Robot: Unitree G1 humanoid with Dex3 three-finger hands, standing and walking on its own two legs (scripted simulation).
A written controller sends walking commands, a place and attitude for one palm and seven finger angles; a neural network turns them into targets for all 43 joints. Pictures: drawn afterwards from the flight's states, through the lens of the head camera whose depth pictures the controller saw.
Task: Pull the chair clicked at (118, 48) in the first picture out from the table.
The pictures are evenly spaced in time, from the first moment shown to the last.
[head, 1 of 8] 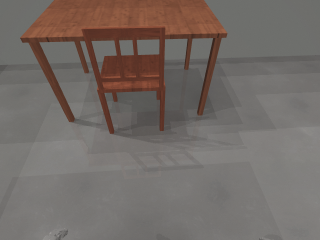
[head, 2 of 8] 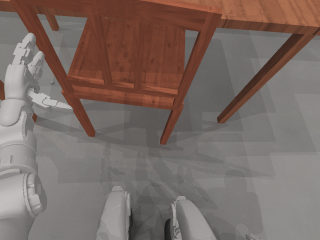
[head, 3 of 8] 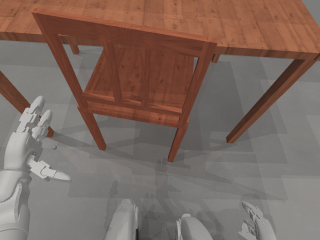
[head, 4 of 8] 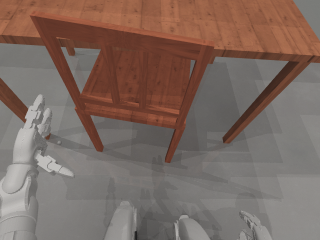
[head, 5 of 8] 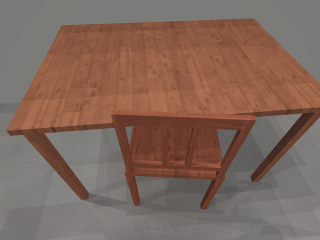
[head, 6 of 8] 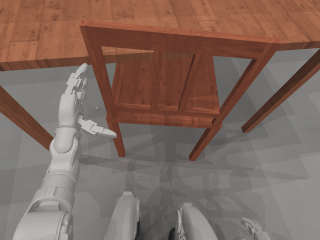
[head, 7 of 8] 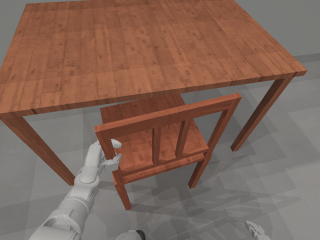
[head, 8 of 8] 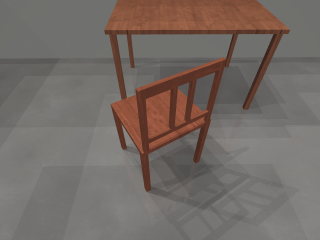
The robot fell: no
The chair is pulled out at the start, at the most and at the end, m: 0.00 0.53 0.53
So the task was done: yes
